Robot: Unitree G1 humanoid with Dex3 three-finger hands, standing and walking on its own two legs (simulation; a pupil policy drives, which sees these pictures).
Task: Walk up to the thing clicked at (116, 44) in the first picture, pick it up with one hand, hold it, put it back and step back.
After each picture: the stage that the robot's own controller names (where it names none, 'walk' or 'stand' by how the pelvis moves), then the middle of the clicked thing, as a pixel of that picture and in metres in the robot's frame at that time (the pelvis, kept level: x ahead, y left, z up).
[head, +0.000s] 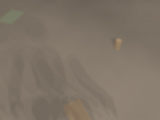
stand; (117, 44) +1.31 -0.40 -0.72
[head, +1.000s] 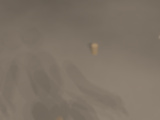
walk; (94, 49) +1.23 -0.05 -0.69
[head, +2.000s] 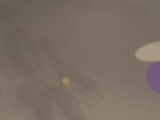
walk; (66, 83) +0.76 +0.19 -0.71
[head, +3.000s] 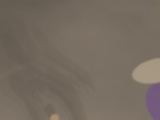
walk; out of the picture +0.43 +0.19 -0.70
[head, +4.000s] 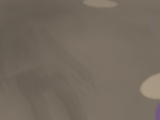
stand; out of the picture +0.34 +0.18 -0.72
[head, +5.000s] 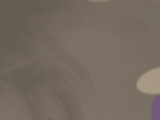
stand; out of the picture +0.33 +0.19 -0.72
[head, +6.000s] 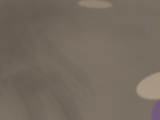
stand; out of the picture +0.32 +0.19 -0.73
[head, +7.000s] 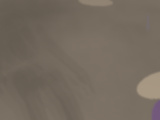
stand; out of the picture +0.31 +0.19 -0.73
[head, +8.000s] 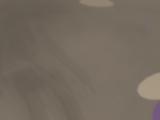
stand; out of the picture +0.32 +0.19 -0.73
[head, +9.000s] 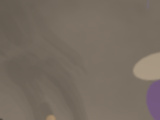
go down; out of the picture +0.34 +0.19 -0.69
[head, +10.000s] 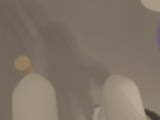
go down; (24, 66) +0.40 +0.24 -0.29
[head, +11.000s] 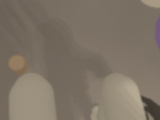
close in; (19, 65) +0.39 +0.25 -0.28
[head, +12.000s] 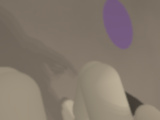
close in; out of the picture +0.36 +0.28 -0.21
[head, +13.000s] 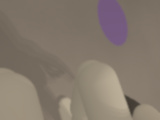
close; out of the picture +0.36 +0.29 -0.21
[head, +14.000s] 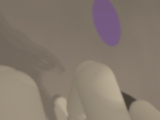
lift; out of the picture +0.35 +0.28 -0.22
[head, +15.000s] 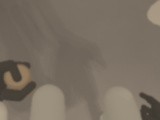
lift; (21, 82) +0.31 +0.22 -0.04
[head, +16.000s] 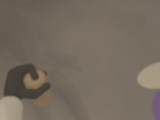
hold; (38, 88) +0.32 +0.16 +0.01
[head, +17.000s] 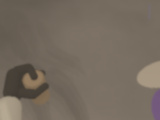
hold; (37, 88) +0.33 +0.17 +0.00
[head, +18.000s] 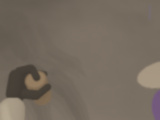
hold; (39, 88) +0.32 +0.16 +0.00
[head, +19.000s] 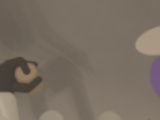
crouch; (30, 79) +0.36 +0.19 -0.07
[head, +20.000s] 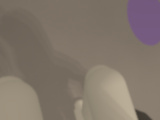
lower; out of the picture +0.39 +0.27 -0.18
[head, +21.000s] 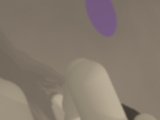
lower; out of the picture +0.40 +0.30 -0.22
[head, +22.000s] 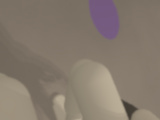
lower; out of the picture +0.39 +0.30 -0.22
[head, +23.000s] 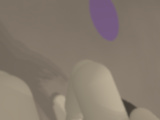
lower; out of the picture +0.38 +0.30 -0.22
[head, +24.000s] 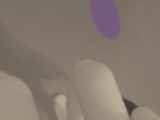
loosen; out of the picture +0.38 +0.30 -0.22
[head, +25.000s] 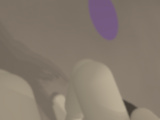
withdraw; out of the picture +0.36 +0.29 -0.22
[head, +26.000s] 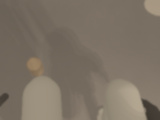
walk; (35, 67) +0.41 +0.24 -0.33
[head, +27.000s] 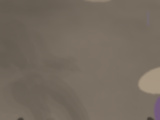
stand; out of the picture +0.34 +0.17 -0.66
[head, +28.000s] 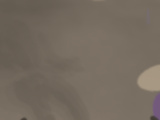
stand; out of the picture +0.36 +0.19 -0.66
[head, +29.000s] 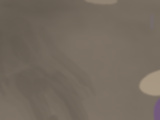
stand; out of the picture +0.36 +0.18 -0.71
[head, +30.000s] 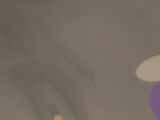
walk; out of the picture +0.38 +0.18 -0.71
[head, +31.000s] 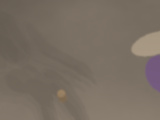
walk; (62, 96) +0.54 +0.20 -0.70
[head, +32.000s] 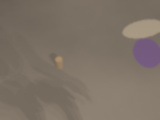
walk; (59, 62) +0.86 +0.17 -0.70
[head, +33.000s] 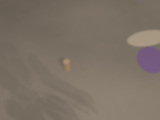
stand; (66, 65) +0.98 +0.16 -0.71
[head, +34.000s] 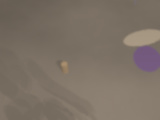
stand; (64, 67) +1.00 +0.19 -0.72
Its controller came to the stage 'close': yes
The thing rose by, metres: 0.71
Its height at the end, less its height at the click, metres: +0.00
